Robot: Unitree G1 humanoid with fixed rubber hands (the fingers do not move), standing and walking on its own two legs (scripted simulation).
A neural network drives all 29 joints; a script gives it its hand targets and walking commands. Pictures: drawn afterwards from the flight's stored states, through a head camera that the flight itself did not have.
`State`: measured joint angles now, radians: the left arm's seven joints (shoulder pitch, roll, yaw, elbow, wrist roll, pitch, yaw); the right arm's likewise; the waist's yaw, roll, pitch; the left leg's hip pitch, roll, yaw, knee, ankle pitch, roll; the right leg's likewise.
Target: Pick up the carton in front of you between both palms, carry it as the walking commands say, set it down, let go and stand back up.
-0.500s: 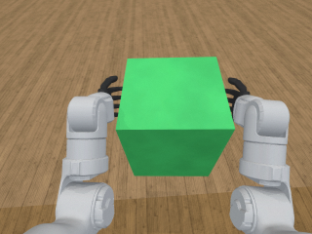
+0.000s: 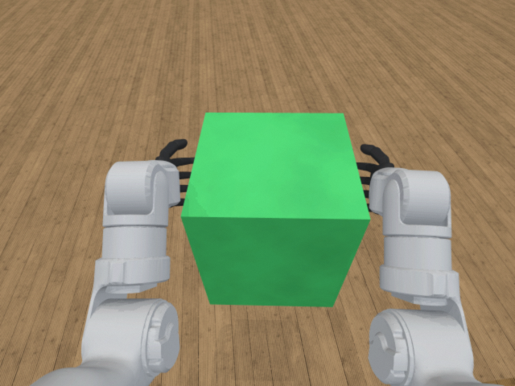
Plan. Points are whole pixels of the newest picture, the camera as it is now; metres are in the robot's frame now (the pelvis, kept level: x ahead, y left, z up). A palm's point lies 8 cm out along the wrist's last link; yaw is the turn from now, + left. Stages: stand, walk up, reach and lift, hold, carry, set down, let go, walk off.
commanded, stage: carry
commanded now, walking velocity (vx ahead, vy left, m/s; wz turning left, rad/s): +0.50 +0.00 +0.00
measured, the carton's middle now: (272, 214) +0.38 -0.01 +0.07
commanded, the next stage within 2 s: none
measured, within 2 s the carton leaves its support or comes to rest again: neither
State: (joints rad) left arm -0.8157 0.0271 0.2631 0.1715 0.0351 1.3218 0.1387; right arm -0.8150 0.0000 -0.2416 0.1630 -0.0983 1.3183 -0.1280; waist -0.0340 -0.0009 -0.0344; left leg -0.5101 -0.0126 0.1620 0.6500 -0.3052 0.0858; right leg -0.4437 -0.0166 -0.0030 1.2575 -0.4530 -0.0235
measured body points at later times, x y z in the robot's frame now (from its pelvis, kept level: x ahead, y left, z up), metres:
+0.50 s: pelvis +0.28 -0.05 +0.04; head +0.30 -0.06 +0.49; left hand +0.63 +0.13 +0.17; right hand +0.67 -0.17 +0.17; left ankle +0.25 +0.08 -0.61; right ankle +0.31 -0.11 -0.70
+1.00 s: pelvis +0.58 +0.02 +0.04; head +0.59 +0.02 +0.49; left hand +0.89 +0.15 +0.09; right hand +0.87 -0.15 +0.09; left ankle +0.61 +0.08 -0.70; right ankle +0.54 -0.11 -0.64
